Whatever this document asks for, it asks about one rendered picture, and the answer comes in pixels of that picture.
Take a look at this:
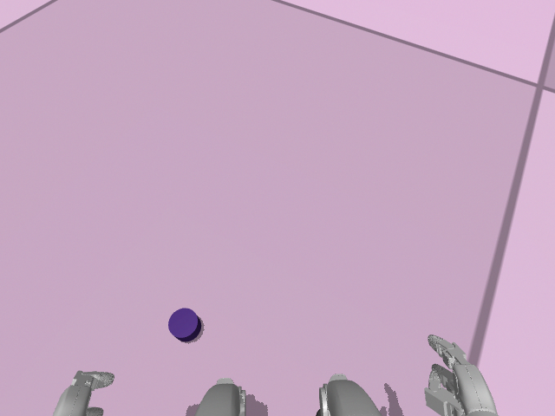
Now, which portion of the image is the tin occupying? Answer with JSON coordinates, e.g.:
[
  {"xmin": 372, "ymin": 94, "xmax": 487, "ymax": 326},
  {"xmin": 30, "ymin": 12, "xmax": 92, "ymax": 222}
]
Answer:
[{"xmin": 168, "ymin": 308, "xmax": 201, "ymax": 341}]

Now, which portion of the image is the left robot hand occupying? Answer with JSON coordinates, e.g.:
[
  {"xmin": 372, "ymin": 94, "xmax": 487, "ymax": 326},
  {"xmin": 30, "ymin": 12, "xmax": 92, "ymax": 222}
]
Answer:
[{"xmin": 53, "ymin": 371, "xmax": 114, "ymax": 416}]

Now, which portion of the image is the right robot hand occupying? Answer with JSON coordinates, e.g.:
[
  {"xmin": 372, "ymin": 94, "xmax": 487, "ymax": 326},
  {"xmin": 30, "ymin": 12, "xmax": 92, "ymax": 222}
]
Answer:
[{"xmin": 424, "ymin": 335, "xmax": 498, "ymax": 416}]

